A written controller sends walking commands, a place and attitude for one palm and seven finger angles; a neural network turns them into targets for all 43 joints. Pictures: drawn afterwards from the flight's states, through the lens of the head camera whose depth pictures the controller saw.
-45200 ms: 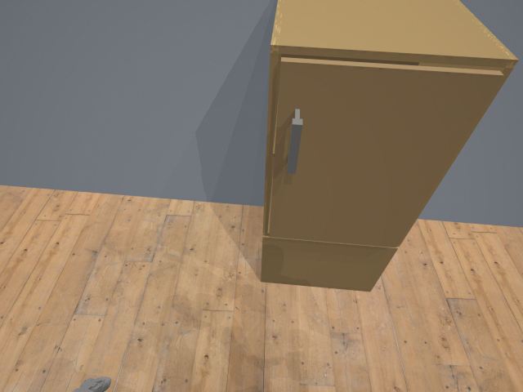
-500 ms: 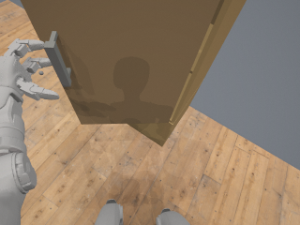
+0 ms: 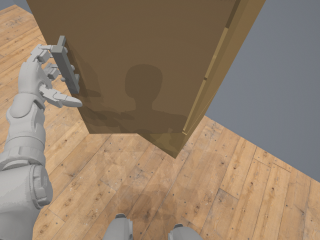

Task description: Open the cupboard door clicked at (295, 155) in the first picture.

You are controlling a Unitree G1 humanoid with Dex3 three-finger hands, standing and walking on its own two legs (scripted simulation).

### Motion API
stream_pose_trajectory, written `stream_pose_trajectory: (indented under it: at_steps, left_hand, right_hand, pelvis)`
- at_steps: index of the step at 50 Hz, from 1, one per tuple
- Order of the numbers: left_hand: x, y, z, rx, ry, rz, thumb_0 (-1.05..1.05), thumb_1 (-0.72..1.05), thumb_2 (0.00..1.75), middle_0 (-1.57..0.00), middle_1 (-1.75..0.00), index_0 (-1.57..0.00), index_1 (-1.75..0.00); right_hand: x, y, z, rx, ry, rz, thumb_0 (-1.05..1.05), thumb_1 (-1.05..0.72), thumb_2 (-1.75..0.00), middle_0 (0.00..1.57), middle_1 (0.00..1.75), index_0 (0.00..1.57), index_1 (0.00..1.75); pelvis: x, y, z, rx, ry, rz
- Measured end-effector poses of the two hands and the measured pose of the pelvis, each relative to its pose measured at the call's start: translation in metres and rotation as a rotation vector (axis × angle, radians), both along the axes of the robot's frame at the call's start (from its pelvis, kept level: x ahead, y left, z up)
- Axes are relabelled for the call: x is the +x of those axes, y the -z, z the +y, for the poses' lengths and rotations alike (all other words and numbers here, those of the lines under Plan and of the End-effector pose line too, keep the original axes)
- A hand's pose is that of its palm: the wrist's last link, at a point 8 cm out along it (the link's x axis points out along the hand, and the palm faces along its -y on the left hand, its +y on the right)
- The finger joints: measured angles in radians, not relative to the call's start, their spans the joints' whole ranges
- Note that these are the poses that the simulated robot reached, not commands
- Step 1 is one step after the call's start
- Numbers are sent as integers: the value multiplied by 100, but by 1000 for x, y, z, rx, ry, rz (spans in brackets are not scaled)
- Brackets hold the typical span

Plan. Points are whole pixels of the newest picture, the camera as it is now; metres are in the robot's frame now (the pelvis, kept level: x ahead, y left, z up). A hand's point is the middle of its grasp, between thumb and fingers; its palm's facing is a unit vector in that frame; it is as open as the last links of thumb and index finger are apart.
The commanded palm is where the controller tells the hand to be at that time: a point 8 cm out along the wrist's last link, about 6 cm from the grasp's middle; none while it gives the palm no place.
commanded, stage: slide the fingers in behind the handle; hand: left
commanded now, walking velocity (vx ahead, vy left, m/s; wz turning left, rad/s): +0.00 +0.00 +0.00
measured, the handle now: (68, 66) +0.52 +0.22 +0.09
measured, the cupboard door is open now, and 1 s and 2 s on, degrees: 38 38 41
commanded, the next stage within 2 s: close the thumb around the handle in 0.84 s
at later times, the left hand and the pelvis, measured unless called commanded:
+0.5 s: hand (76, 80) +0.47 +0.19 +0.10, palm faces +0.04 -1.00 +0.01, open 14.0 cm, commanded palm +0.45 +0.23 +0.09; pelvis +0.00 -0.01 +0.00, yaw +0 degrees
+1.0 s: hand (76, 80) +0.48 +0.19 +0.09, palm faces +0.03 -1.00 +0.01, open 14.0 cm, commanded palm +0.46 +0.23 +0.09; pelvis +0.00 -0.01 +0.00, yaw +0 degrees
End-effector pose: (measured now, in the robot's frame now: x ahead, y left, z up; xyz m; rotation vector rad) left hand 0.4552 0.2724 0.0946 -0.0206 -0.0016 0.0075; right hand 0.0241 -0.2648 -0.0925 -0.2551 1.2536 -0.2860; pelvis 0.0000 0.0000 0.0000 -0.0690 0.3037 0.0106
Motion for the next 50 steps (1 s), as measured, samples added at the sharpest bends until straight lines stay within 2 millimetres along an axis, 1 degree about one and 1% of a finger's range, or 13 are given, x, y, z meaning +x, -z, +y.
stream_pose_trajectory:
  at_steps: [6,10,20,38,45,50]
  left_hand:
    - [1,-1,-5,5,-18,8,-1,-50,30,-30,-121,-30,-121]
    - [0,-4,-13,12,-8,-7,-1,-50,30,-30,-120,-30,-121]
    - [-2,0,-30,3,-15,4,-1,-50,30,-30,-120,-30,-120]
    - [-6,-2,-31,12,-31,-1,-1,-50,30,-28,-120,-29,-120]
    - [-4,-2,-31,11,-25,-3,-1,-50,30,-29,-120,-29,-120]
    - [0,2,-30,8,-20,17,-1,-50,31,-29,-120,-30,-120]
  right_hand:
    - [-5,0,-1,5,11,4,0,-90,-90,20,30,21,30]
    - [-7,1,0,16,15,6,0,-90,-90,20,30,21,30]
    - [-4,2,-1,30,13,-16,0,-90,-90,20,30,21,30]
    - [-2,5,-8,28,6,-18,0,-90,-90,20,30,21,30]
    - [-1,5,-9,22,7,-16,0,-90,-90,20,30,21,30]
    - [-1,4,-9,18,8,-14,0,-90,-90,20,30,21,30]
  pelvis:
    - [1,-1,-1,2,3,-3]
    - [2,-2,-2,4,3,-8]
    - [0,-2,-5,11,5,-18]
    - [-1,-1,-10,14,0,-21]
    - [-1,-1,-10,14,0,-17]
    - [-1,0,-9,12,0,-12]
